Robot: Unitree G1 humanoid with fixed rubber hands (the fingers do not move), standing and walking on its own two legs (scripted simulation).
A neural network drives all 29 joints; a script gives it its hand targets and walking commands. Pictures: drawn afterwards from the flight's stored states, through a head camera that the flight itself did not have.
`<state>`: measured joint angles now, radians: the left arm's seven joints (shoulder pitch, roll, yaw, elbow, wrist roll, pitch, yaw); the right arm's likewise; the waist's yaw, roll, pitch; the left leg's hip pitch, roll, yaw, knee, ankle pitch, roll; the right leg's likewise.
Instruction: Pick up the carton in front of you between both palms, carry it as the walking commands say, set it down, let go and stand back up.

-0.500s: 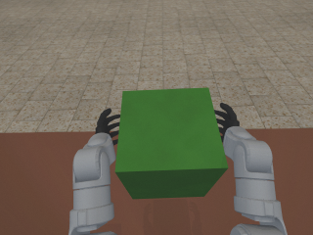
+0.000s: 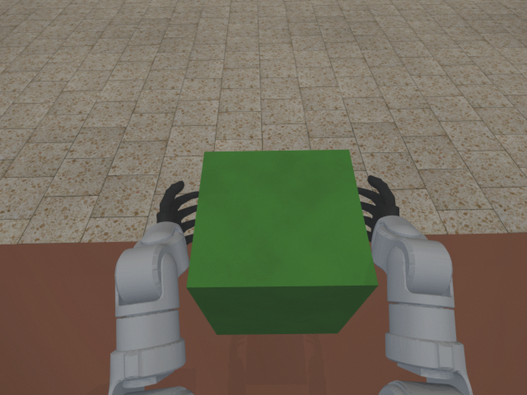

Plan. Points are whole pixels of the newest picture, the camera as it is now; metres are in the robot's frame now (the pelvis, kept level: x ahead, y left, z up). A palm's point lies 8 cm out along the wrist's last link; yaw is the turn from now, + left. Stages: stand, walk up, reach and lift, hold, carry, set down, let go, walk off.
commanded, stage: carry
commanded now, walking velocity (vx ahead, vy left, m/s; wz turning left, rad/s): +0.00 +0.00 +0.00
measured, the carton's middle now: (276, 250) +0.33 +0.00 +0.03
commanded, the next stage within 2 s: none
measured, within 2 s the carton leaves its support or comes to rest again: neither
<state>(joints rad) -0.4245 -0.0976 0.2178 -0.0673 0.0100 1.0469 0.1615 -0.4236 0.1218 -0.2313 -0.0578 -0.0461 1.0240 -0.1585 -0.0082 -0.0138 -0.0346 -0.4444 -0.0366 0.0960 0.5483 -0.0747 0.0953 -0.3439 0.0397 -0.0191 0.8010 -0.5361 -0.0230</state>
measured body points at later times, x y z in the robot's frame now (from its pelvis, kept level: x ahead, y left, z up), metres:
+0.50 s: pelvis +0.02 -0.02 +0.01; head +0.01 -0.02 +0.46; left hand +0.35 +0.14 +0.11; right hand +0.36 -0.17 +0.11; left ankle +0.06 +0.07 -0.73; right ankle -0.04 -0.11 -0.72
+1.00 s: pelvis +0.00 -0.02 +0.01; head -0.03 -0.03 +0.46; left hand +0.34 +0.12 +0.12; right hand +0.34 -0.18 +0.12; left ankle +0.06 +0.07 -0.73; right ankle -0.04 -0.11 -0.72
